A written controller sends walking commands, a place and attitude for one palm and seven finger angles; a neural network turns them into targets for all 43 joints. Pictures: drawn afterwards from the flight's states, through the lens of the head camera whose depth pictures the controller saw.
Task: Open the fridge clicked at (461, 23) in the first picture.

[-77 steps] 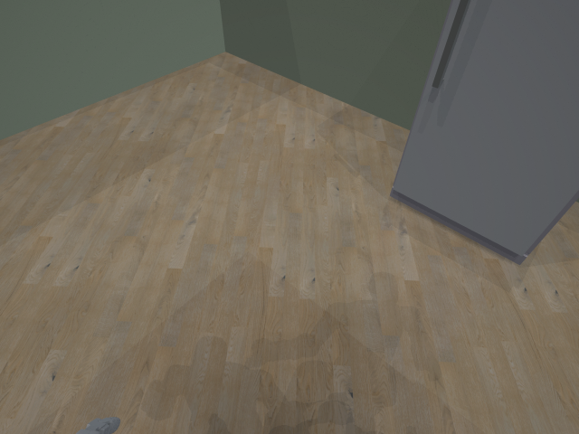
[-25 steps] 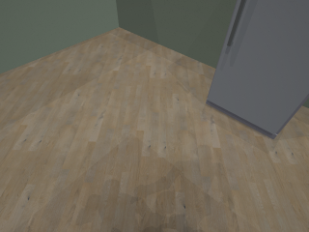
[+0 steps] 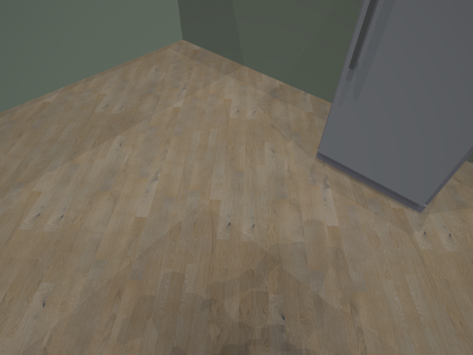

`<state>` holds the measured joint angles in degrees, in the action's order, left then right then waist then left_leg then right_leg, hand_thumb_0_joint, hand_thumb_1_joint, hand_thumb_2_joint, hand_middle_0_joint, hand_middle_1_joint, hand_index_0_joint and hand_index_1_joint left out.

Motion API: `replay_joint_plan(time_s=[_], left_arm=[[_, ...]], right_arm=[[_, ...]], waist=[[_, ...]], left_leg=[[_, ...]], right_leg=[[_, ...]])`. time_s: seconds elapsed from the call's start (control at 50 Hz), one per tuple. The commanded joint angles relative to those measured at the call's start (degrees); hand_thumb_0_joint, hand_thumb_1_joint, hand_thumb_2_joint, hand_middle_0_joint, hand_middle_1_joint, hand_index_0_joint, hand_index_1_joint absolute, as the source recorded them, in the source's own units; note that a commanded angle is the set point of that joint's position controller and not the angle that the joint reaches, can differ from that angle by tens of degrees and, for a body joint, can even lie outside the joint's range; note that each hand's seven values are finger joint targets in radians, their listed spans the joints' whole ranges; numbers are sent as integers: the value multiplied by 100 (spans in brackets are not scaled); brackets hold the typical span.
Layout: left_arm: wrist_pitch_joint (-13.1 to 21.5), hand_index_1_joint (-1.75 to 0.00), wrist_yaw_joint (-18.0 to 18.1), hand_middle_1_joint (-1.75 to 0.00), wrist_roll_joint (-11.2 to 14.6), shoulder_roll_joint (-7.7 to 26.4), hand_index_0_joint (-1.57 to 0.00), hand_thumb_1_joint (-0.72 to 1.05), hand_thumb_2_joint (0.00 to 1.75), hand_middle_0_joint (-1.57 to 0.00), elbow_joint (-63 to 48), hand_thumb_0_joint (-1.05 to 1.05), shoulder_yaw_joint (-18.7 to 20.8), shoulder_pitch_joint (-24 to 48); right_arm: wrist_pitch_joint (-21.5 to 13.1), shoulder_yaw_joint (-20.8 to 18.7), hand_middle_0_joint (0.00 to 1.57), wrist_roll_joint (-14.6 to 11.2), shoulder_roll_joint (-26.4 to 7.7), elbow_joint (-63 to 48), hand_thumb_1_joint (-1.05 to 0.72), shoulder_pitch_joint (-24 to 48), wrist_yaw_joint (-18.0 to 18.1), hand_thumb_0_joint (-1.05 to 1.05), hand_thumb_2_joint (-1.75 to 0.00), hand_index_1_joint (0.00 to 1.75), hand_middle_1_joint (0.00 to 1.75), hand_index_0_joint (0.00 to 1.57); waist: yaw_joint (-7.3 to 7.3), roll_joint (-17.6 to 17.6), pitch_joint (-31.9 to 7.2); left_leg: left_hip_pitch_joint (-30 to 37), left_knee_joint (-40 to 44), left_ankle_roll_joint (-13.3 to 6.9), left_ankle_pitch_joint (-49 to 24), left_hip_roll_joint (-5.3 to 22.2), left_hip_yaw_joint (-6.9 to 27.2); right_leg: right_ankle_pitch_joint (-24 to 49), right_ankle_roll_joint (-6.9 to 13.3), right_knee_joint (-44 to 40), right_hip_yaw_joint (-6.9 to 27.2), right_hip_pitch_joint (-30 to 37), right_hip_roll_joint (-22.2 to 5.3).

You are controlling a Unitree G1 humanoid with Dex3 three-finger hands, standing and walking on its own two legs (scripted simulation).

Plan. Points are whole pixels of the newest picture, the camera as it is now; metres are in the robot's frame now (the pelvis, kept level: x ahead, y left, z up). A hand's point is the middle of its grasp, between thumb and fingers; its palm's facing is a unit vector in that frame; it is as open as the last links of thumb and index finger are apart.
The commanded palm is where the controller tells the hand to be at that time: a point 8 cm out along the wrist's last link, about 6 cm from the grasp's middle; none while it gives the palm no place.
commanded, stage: walk to a spot facing it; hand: left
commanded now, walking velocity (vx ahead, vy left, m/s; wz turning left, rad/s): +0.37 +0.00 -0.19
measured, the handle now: (372, 12) +1.28 -0.45 +0.10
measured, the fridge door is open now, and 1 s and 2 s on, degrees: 0 0 0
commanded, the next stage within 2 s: turn to face it in 1.34 s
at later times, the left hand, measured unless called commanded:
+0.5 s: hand out of the picture +0.12 +0.19 -0.20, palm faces -0.11 -0.98 -0.14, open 7.4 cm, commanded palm none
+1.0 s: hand (191, 258) +0.37 +0.13 -0.18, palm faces -0.09 -0.98 -0.17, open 7.3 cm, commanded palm none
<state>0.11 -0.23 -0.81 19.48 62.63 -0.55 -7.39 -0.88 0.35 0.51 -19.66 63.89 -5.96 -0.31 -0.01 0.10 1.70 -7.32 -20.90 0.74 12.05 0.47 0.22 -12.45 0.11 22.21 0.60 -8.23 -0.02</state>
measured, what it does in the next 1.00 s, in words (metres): walks ahead: right foot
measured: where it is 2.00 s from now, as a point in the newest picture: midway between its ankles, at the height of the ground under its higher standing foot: (255, 261)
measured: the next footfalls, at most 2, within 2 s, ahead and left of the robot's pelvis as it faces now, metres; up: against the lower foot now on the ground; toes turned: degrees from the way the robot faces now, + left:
right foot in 0.68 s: +0.35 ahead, -0.13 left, +0.00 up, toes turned -16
left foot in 1.16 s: +0.53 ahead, +0.09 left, +0.00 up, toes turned +4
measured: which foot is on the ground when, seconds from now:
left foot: down 0.00-0.68, up 0.70-1.00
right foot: down 0.00-0.36, up 0.38-0.66, down 0.68-1.00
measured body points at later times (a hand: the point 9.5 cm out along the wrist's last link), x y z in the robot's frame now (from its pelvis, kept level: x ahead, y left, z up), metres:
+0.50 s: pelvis +0.12 +0.01 -0.02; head +0.14 +0.03 +0.43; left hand +0.13 +0.25 -0.18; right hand +0.00 -0.20 -0.16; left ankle -0.01 +0.13 -0.75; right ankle +0.10 -0.10 -0.68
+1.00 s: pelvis +0.32 -0.04 -0.01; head +0.32 -0.03 +0.44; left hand +0.37 +0.19 -0.17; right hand +0.35 -0.28 -0.15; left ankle +0.42 +0.09 -0.69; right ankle +0.31 -0.12 -0.75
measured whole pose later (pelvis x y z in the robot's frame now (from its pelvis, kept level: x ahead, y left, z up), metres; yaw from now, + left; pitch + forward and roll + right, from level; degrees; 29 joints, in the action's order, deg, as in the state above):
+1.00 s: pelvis +0.32 -0.04 -0.01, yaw -7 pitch -1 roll -2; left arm 3.2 0.3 -1.6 9.9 62.1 2.3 -16.8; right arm -1.5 -3.4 1.5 -9.4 58.9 -12.7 -0.6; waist 1.0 -0.4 0.0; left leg -32.3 -54.0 1.3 12.3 9.2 -4.2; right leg -14.1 3.8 24.2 -9.7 -9.4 2.0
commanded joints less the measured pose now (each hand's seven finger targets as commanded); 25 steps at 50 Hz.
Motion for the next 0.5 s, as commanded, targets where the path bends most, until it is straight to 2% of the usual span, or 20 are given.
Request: replay_joint_plan(time_s=[0.0, 0.02, 0.06, 0.08, 0.12, 0.16, 0.22, 0.24, 0.26, 0.28, 0.3, 0.32, 0.34, 0.36, 0.38, 0.4, 0.42, 0.46, 0.48], left_arm=[[109, -30, 106, -30, 27, 810, -20, 90, 90, -20, -278, 0, 182, 45], [35, -30, 111, -30, 18, 492, -20, 90, 90, -20, -192, 0, 107, -188], [-33, -30, 62, -30, -24, 532, -20, 90, 90, -20, -175, 0, 142, -386], [-52, -30, 29, -30, -38, 575, -20, 90, 90, -20, -204, 0, 178, -416], [-57, -30, -14, -30, -56, 602, -20, 90, 90, -20, -278, 0, 242, -563], [-25, -30, -25, -30, -49, 586, -20, 90, 90, -20, -302, 0, 291, -756], [70, -30, -12, -30, -13, 530, -20, 90, 90, -20, -279, 0, 363, -1082], [98, -30, 4, -30, -15, 514, -20, 90, 90, -20, -266, 0, 387, -1164], [125, -30, 19, -30, -18, 480, -20, 90, 90, -20, -278, 0, 415, -1162], [134, -30, 24, -30, -19, 412, -20, 90, 90, -20, -295, 0, 417, -1115], [144, -30, 14, -30, -12, 235, -20, 90, 90, -20, -345, 0, 399, -934], [168, -30, -21, -30, 9, -128, -20, 90, 90, -20, -498, 0, 341, -697], [288, -30, 8, -30, -11, -213, -20, 90, 90, -20, -768, 0, 277, -116], [288, -30, 43, -30, -49, -94, -20, 90, 90, -20, -774, 0, 328, 47], [286, -30, 22, -30, -42, -194, -20, 90, 90, -20, -739, 0, 356, 24], [276, -30, -31, -30, -36, -325, -20, 90, 90, -20, -736, 0, 366, 69], [225, -30, -82, -30, -32, -440, -20, 90, 90, -20, -758, 0, 359, 97], [160, -30, -177, -30, -32, -606, -20, 90, 90, -20, -844, 0, 335, 221], [144, -30, -211, -30, -31, -696, -20, 90, 90, -20, -893, 0, 305, 349]], right_arm=[[-65, -145, 20, 16, -770, -270, -90, 142, 92, 0, -90, 30, 30, 20], [1, -64, 20, 43, -433, -195, -90, -69, 70, 0, -90, 30, 30, 20], [57, -95, 20, 84, -416, -184, -90, -251, 36, 0, -90, 30, 30, 20], [70, -115, 20, 103, -433, -203, -90, -295, 28, 0, -90, 30, 30, 20], [65, -148, 20, 114, -422, -278, -90, -358, 16, 0, -90, 30, 30, 20], [13, -160, 20, 105, -336, -326, -90, -481, 19, 0, -90, 30, 30, 20], [-104, -173, 20, 68, -136, -372, -90, -696, 42, 0, -90, 30, 30, 20], [-129, -189, 20, 60, -110, -379, -90, -752, 48, 0, -90, 30, 30, 20], [-169, -192, 20, 49, -38, -367, -90, -884, 55, 0, -90, 30, 30, 20], [-206, -197, 20, 39, -5, -309, -90, -1077, 68, 0, -90, 30, 30, 20], [-260, -223, 20, 43, -51, -154, -90, -1548, 93, 0, -90, 30, 30, 20], [-323, -354, 20, 111, -437, 145, -90, -2390, 137, 0, -90, 30, 30, 20], [-338, -384, 20, 115, -473, 367, -90, -3071, 197, 0, -90, 30, 30, 20], [-344, -287, 20, 121, -191, 443, -90, -3268, 250, 0, -90, 30, 30, 20], [-359, -236, 20, 121, -14, 373, -90, -3128, 280, 0, -90, 30, 30, 20], [-378, -257, 20, 125, 57, 289, -90, -2873, 286, 0, -90, 30, 30, 20], [-398, -265, 20, 115, 82, 215, -90, -2673, 287, 0, -90, 30, 30, 20], [-441, -263, 20, 109, 197, 205, -90, -2519, 297, 0, -90, 30, 30, 20], [-456, -230, 20, 102, 300, 223, -90, -2560, 303, 0, -90, 30, 30, 20]], waist=[[-8, 66, -449], [-16, 76, -359], [-32, 171, -38], [-33, 215, 176], [-65, 345, 529], [-77, 436, 639], [-59, 652, 463], [-32, 642, 376], [15, 661, 360], [112, 470, 412], [346, -115, 349], [645, -1526, 176], [846, -1851, 430], [815, -1184, 633], [715, -766, 735], [586, -594, 842], [452, -568, 973], [292, -701, 1125], [287, -782, 1211]], left_leg=[[157, 247, -157, -726, 643, 390], [79, 174, -102, -119, 579, 318], [-232, 105, -118, 1197, 477, 248], [-463, 94, -127, 1652, 446, 246], [-844, -114, -154, 2017, 384, 195], [-1034, -471, -174, 1847, 324, 66], [-1058, -1053, -164, 1178, 248, -228], [-1013, -1165, -155, 1188, 252, -299], [-922, -1075, -152, 1125, 277, -380], [-561, -830, -181, 1006, 323, -346], [257, -283, -334, 517, 584, 87], [1418, 234, -774, -498, 1522, 1446], [2116, 467, -1149, -2250, 2202, 2136], [2229, 220, -1201, -3501, 2310, 1994], [2053, 180, -1214, -3714, 2276, 1618], [1860, 260, -1186, -3380, 2157, 1304], [1572, 479, -1100, -2879, 2036, 1024], [1229, 836, -939, -2325, 1747, 478], [900, 971, -840, -2292, 1524, 161]], right_leg=[[801, 108, -382, 543, 75, -687], [18, 76, -379, 568, -23, -642], [-1452, 157, -510, 789, -338, -594], [-1891, 210, -543, 886, -485, -560], [-2347, 327, -585, 1083, -681, -571], [-2356, 482, -574, 1314, -634, -668], [-1561, 710, -472, 1568, -316, -880], [-1272, 782, -378, 1619, -273, -952], [-914, 815, -243, 1576, -289, -984], [-573, 772, 45, 1394, -540, -869], [-92, 595, 906, 905, -1104, -466], [-125, 295, 2796, -90, -2278, 177], [-1845, 180, 3772, -285, -3544, 230], [-1863, 181, 4212, 33, -3903, -52], [-1661, 205, 4400, 79, -3896, -245], [-1560, 202, 4407, 6, -3887, -408], [-1383, 166, 4336, -98, -3825, -471], [-963, 127, 3786, -374, -3633, -516], [-687, 124, 3346, -583, -3310, -472]])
